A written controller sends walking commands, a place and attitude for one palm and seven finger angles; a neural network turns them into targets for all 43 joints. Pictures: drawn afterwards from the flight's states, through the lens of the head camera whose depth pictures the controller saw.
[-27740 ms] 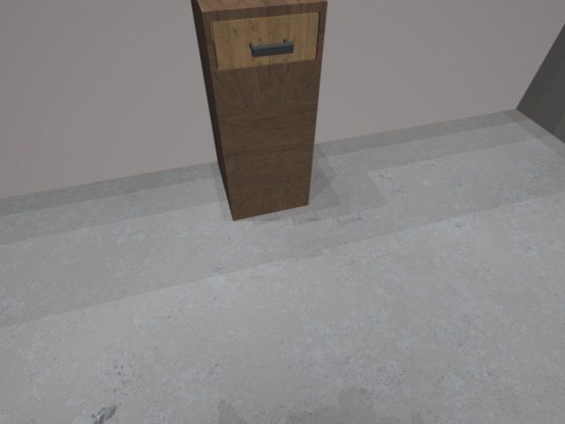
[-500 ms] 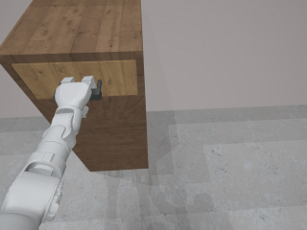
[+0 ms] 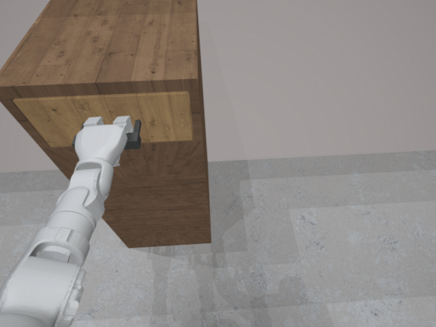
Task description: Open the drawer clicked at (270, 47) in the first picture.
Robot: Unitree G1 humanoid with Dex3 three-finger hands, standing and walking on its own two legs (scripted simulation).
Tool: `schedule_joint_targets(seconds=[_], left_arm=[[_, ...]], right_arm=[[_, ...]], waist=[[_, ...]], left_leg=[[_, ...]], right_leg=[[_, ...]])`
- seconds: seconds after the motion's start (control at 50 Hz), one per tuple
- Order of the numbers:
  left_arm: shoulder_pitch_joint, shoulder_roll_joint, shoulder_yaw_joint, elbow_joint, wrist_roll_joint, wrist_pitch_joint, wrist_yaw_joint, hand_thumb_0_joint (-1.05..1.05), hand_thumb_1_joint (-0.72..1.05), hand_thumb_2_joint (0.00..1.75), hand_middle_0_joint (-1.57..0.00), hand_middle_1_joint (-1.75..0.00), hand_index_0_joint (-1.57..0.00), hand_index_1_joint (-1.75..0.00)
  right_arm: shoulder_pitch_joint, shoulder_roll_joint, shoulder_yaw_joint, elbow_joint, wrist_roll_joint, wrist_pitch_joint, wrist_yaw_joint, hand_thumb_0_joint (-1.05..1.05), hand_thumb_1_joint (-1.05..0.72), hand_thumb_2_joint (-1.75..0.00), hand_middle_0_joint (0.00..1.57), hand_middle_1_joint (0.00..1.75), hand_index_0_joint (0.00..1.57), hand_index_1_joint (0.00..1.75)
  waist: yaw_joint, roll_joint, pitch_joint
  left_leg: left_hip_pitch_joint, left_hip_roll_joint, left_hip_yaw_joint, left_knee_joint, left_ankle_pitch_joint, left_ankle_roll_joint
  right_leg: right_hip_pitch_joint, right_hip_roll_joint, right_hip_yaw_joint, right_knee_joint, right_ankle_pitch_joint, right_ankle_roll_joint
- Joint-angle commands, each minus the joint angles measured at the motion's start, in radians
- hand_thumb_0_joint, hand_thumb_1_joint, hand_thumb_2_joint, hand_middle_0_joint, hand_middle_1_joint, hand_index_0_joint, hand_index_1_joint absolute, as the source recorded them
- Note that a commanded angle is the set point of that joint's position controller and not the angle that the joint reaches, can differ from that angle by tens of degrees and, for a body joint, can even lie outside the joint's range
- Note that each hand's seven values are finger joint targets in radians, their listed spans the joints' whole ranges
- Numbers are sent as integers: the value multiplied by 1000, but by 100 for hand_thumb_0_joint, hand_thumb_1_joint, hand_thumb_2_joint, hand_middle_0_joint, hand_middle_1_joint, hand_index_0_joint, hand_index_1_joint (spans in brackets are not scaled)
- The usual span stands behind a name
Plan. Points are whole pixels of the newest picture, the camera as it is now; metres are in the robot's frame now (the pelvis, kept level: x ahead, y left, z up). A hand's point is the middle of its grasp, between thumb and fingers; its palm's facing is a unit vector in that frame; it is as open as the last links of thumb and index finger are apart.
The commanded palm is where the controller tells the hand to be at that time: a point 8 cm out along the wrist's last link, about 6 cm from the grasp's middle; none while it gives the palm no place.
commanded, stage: pull the drawer open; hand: left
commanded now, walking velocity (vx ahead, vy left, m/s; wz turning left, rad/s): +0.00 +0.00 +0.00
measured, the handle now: (109, 133) +0.49 +0.23 +0.06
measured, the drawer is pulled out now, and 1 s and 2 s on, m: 0.00 0.06 0.11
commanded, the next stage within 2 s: none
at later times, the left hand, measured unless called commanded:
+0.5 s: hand (111, 162) +0.43 +0.22 +0.04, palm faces -0.05 -0.01 -1.00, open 5.6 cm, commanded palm +0.40 +0.21 +0.09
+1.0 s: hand (108, 183) +0.38 +0.22 +0.03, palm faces +0.03 -0.08 -1.00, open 5.6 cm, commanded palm +0.36 +0.22 +0.09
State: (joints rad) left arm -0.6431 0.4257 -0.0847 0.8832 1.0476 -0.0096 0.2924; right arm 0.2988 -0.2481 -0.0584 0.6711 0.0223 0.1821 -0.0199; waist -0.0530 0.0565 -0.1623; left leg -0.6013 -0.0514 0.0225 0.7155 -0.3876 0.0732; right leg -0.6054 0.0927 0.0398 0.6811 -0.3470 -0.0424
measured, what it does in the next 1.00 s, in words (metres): stands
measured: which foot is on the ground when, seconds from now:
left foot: down 0.00-1.00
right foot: down 0.00-1.00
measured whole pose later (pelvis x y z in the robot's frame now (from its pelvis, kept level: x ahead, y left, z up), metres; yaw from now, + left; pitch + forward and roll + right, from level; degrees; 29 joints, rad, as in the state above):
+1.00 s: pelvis +0.01 +0.01 +0.01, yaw -1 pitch +13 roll -1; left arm -0.27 0.38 -0.11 0.45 1.00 0.07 0.29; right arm 0.25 -0.25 -0.07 0.64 0.03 0.16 0.00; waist -0.02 0.07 -0.16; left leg -0.50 -0.06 0.04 0.67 -0.39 0.08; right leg -0.51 0.09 0.06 0.65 -0.35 -0.03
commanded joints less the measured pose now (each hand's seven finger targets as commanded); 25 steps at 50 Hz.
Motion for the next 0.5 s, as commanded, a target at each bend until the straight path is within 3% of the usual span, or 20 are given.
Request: schedule_joint_targets(seconds=[0.0, 0.06, 0.1, 0.14, 0.16, 0.22, 0.28, 0.3, 0.38, 0.42, 0.48], left_arm=[[-172, 171, 75, -241, -26, -21, 19, 0, 90, 90, -40, -135, -40, -135], [-99, 169, 73, -311, -30, -16, 13, 0, 90, 90, -40, -135, -40, -135], [-38, 137, 58, -352, -37, -3, 12, 0, 90, 90, -40, -135, -40, -135], [-323, 219, 75, -278, -8, 4, 27, 0, 90, 90, -40, -135, -40, -135], [-395, 206, 49, -272, 7, 6, 34, 0, 90, 90, -40, -135, -40, -135], [-376, 191, 47, -215, 29, 27, 44, 0, 90, 90, -40, -135, -40, -135], [-440, 148, 16, -207, 18, 26, 43, 0, 90, 90, -40, -135, -40, -135], [-437, 123, 1, -179, 9, 31, 41, 0, 90, 90, -40, -135, -40, -135], [-449, 153, 26, -134, -2, 20, 32, 0, 90, 90, -40, -135, -40, -135], [-479, 126, 3, -153, -8, 5, 27, 0, 90, 90, -40, -135, -40, -135], [-406, 149, 36, -159, -10, -20, 24, 0, 90, 90, -40, -135, -40, -135]], right_arm=[[19, -141, -48, -117, -5, -18, -5, 0, -90, -90, 20, 30, 20, 30], [-5, -140, -45, -130, -1, -17, 0, 0, -90, -90, 20, 30, 20, 30], [-20, -137, -49, -137, 2, -20, 4, 0, -90, -90, 20, 30, 20, 30], [11, -154, -43, -86, 0, -16, -11, 0, -90, -90, 20, 30, 20, 30], [20, -149, -45, -83, 1, -20, -13, 0, -90, -90, 20, 30, 20, 30], [28, -142, -49, -72, -3, -21, -14, 0, -90, -90, 20, 30, 20, 30], [38, -139, -54, -59, -6, -19, -11, 0, -90, -90, 20, 30, 20, 30], [38, -138, -51, -59, -8, -18, -11, 0, -90, -90, 20, 30, 20, 30], [34, -140, -46, -67, -6, -17, -19, 0, -90, -90, 20, 30, 20, 30], [35, -138, -45, -73, -6, -22, -20, 0, -90, -90, 20, 30, 20, 30], [30, -136, -45, -86, -8, -23, -19, 0, -90, -90, 20, 30, 20, 30]], waist=[[42, -50, -383], [48, -47, -362], [50, -42, -340], [-21, -66, -271], [-31, -38, -259], [-10, 19, -309], [-24, 26, -363], [-27, -6, -352], [-29, -67, -342], [-32, -58, -337], [-4, -52, -358]], left_leg=[[252, 39, -26, -34, 625, -40], [250, 41, -28, -43, 660, -40], [273, 46, -27, -43, 682, -41], [240, 46, -34, -39, 589, -43], [241, 43, -36, -41, 557, -43], [299, 44, -41, -34, 601, -61], [343, 46, -50, -13, 637, -70], [324, 43, -49, -17, 608, -66], [264, 32, -42, -21, 519, -45], [266, 33, -44, -25, 503, -44], [262, 31, -39, -25, 512, -40]], right_leg=[[241, -37, 3, -42, 504, -8], [260, -40, 9, -43, 543, -7], [245, -39, 7, -52, 539, -5], [181, -40, -2, -56, 477, -3], [144, -38, -7, -56, 442, -3], [117, -34, -19, -45, 407, -14], [92, -32, -26, -36, 402, -12], [100, -33, -30, -39, 396, -11], [134, -37, -20, -42, 398, -8], [123, -39, -22, -44, 383, -8], [153, -38, -14, -41, 397, -11]])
